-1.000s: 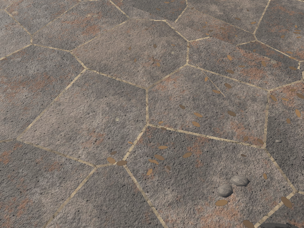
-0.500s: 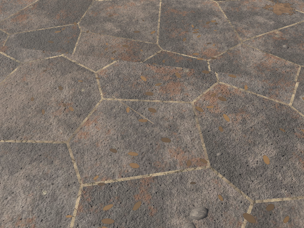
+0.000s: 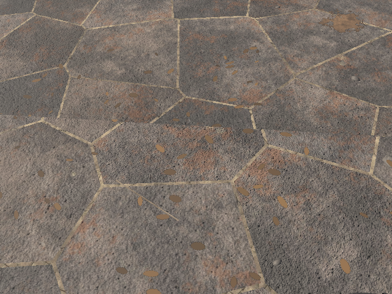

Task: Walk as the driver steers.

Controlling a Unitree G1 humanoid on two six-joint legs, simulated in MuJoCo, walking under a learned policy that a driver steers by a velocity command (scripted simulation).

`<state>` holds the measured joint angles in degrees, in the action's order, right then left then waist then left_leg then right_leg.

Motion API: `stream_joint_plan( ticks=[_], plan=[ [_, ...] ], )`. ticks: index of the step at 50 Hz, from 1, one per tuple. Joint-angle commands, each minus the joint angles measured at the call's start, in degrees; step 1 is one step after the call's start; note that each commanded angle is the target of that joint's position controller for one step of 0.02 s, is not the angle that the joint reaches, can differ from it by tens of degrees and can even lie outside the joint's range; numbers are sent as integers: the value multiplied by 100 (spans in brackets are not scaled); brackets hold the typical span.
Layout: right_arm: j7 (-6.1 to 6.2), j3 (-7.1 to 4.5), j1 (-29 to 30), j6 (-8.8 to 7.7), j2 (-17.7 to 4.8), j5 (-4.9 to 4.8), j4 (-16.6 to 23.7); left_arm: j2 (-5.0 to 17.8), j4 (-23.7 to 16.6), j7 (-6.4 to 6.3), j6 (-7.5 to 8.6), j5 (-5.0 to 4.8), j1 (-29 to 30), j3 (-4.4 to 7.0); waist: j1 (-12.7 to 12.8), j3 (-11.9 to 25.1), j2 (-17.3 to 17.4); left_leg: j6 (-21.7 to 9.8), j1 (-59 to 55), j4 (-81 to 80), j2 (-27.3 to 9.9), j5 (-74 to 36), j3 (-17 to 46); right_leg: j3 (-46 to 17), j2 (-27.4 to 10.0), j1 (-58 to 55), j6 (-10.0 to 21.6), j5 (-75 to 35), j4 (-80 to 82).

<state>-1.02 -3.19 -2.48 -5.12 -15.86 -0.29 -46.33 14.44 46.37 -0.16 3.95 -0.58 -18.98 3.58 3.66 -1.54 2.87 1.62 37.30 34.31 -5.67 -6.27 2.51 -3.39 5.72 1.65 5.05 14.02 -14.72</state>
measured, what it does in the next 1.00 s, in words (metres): walks ahead, turning left: left foot, then right foot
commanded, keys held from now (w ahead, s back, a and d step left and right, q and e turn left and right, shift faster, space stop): w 0.36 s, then w+q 0.44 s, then q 0.20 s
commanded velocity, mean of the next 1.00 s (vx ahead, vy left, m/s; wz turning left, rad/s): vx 0.47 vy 0.00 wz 0.21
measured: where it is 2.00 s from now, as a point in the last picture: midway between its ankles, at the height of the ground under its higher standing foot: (208, 232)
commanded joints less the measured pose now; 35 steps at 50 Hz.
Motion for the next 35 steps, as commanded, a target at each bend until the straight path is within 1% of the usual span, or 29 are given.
stream_joint_plan(
  ticks=[1, 3, 4, 5, 6, 7, 8, 9, 10, 11, 12, 13, 14, 15, 16, 17, 19, 21, 23, 24, 26, 28, 30, 31, 32, 33, 34, 35],
  plan=[
    [-85, -44, 876, -136, -401, -29, 573, 940, -48, -38, 26, -22, -383, 239, 188, -262, -667, -136, 7, -413, 172, -80, -122, -746, -1642, -12, 719, -1555, 278],
    [-150, -49, 906, -179, -459, -26, 634, 976, 45, -72, -33, -22, -471, 257, 135, -262, -702, -291, 112, -596, 218, 352, -120, -848, -1846, -485, 661, -1992, 18],
    [-171, -60, 797, -192, -502, -30, 618, 1006, 68, -90, -61, -21, -455, 268, 55, -211, -758, -371, -31, -653, 264, 581, -153, -859, -1895, -628, 603, -2334, -121],
    [-177, -90, 572, -203, -580, -30, 568, 1056, 65, -101, -85, -17, -386, 281, -79, -79, -841, -464, -393, -675, 379, 831, -253, -823, -1878, -695, 536, -3035, -359],
    [-159, -155, 129, -210, -708, -22, 452, 1106, 46, -106, -108, -11, -277, 288, -339, 216, -912, -589, -1087, -728, 577, 946, -434, -718, -1763, -672, 458, -4077, -843],
    [-124, -266, -700, -209, -928, 1, 212, 1039, 11, -100, -128, 6, -170, 243, -761, 769, -822, -786, -2304, -748, 592, 699, -467, -487, -1467, -372, 309, -4543, -1794],
    [-82, -337, -1738, -199, -1246, 85, 39, 814, -103, -98, -130, 96, -179, 137, -1127, 1631, -317, -1176, -4077, -519, -366, 574, 616, -294, -1113, 750, 126, -3110, -3431],
    [-113, -432, -2196, -159, -1559, 54, -164, 167, -75, -28, -18, 20, -1089, -35, -745, 2384, 1371, -2129, -6117, -1005, -1642, 1768, 3322, -118, -61, 3065, -325, 1108, -5514],
    [-126, -284, -2184, -145, -998, -85, -187, 671, -18, -15, 70, -72, -727, 35, -1010, 2183, 929, -1979, -6068, -1629, -1568, 2904, 3966, -703, -225, 3813, -262, 1872, -6082],
    [-98, -212, -1697, -132, -794, -82, -95, 972, -229, 4, 131, -177, -78, 118, -993, 1228, 538, -1700, -5274, -1774, -1396, 2977, 3122, -562, -545, 4188, -216, 1403, -6136],
    [-78, -171, -1253, -104, -710, -10, 3, 949, -324, -15, 161, -150, 295, 103, -829, 730, 24, -1548, -4393, -1914, -1184, 2486, 2484, -319, -851, 4025, -207, 893, -5868],
    [-79, -128, -1011, -101, -598, 46, 33, 902, -355, -26, 164, -56, 445, 126, -676, 363, -87, -1543, -3698, -2067, -1016, 1892, 2069, -234, -1025, 3866, -244, 602, -5515],
    [-79, -86, -924, -124, -510, 110, 35, 843, -337, -25, 130, -17, 328, 148, -487, 329, 48, -1496, -3309, -2188, -856, 1447, 1767, -256, -1190, 3512, -251, 405, -5278],
    [-88, -75, -906, -131, -484, 102, 11, 732, -295, -25, 87, -15, 191, 137, -395, 330, 139, -1505, -3109, -2314, -753, 1198, 1540, -219, -1235, 3311, -283, 342, -5094],
    [-84, -79, -932, -143, -520, 69, -25, 623, -271, -31, 47, -17, 112, 118, -337, 315, 171, -1542, -2972, -2424, -715, 995, 1337, -162, -1281, 3253, -326, 330, -4891],
    [-71, -93, -968, -157, -592, 41, -67, 559, -292, -38, 12, -2, 172, 99, -319, 240, 166, -1581, -2848, -2524, -719, 778, 1168, -102, -1326, 3311, -391, 256, -4672],
    [-17, -138, -1108, -142, -768, 16, -138, 512, -452, -55, -5, 57, 599, 71, -394, 94, 65, -1628, -2773, -2684, -689, 461, 954, -18, -1381, 3556, -535, -223, -4058],
    [35, -159, -1265, -89, -835, -23, -195, 447, -569, -44, 32, 82, 1011, 44, -490, 31, -3, -1516, -2777, -2713, -513, 346, 721, 32, -1306, 3543, -618, -924, -3249],
    [75, -172, -1441, -46, -885, -69, -256, 371, -652, -11, 80, 64, 1418, 10, -614, -25, 9, -1377, -2731, -2656, -333, 350, 504, 107, -1127, 3279, -668, -1543, -2430],
    [89, -179, -1562, -25, -910, -87, -298, 355, -688, 11, 103, 46, 1615, -2, -686, -44, 15, -1339, -2726, -2609, -302, 386, 470, 153, -1028, 3130, -696, -1756, -2127],
    [106, -185, -1827, 28, -923, -119, -388, 371, -777, 65, 148, 4, 1969, -12, -813, -87, 57, -1327, -2861, -2462, -382, 520, 590, 164, -897, 2980, -724, -1905, -1765],
    [133, -194, -1959, 94, -915, -140, -431, 458, -865, 124, 205, -25, 2202, 3, -826, -114, 126, -1282, -3140, -2204, -520, 649, 828, 73, -833, 2919, -678, -1747, -1446],
    [174, -238, -1922, 148, -998, -139, -424, 650, -853, 152, 263, -32, 2072, 64, -650, -49, 244, -1175, -3342, -1892, -670, 672, 1097, 4, -803, 2595, -575, -1378, -1216],
    [185, -256, -1853, 175, -1025, -133, -408, 744, -785, 145, 287, -34, 1807, 105, -468, 54, 305, -1109, -3320, -1630, -667, 481, 1139, 61, -767, 2180, -489, -1205, -1103],
    [186, -224, -1804, 185, -930, -115, -375, 930, -608, 109, 303, -12, 1203, 206, -164, 385, 258, -972, -3163, -1027, -427, 43, 1015, 141, -728, 1289, -330, -1109, -959],
    [166, -119, -1715, 174, -637, -44, -246, 1226, -455, 63, 324, 92, 299, 314, 248, 1148, -10, -780, -2483, 315, -70, 429, 777, -343, -1324, -192, -10, -1146, -1237],
    [156, 33, -2314, 90, -87, -19, -102, 1741, -354, 26, 252, 142, -384, 448, 196, 2113, -1331, -370, -520, 2387, 744, 2482, 100, -2232, -2724, -2420, 692, -771, -1232],
    [139, 29, -2395, 22, -246, -151, -30, 1489, -287, 54, 195, 94, -534, 385, 201, 2443, -2070, -330, 439, 3465, 737, 4118, 404, -3811, -3141, -2550, 1025, 485, -479]
  ],
)
Keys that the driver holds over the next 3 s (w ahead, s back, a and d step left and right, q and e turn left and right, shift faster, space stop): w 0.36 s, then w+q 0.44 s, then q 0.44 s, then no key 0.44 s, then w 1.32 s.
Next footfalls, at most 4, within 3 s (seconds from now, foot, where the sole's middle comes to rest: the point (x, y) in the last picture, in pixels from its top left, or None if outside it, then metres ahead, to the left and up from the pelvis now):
0.14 left None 0.28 0.14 -0.78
0.66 right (255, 270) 0.56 -0.10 -0.78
1.12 left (174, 231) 0.70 0.20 -0.78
1.54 right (236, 217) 0.77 -0.04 -0.78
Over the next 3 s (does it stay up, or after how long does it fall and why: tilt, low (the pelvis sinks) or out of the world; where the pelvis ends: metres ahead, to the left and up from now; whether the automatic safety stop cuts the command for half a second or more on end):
stays up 1.18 0.38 -0.03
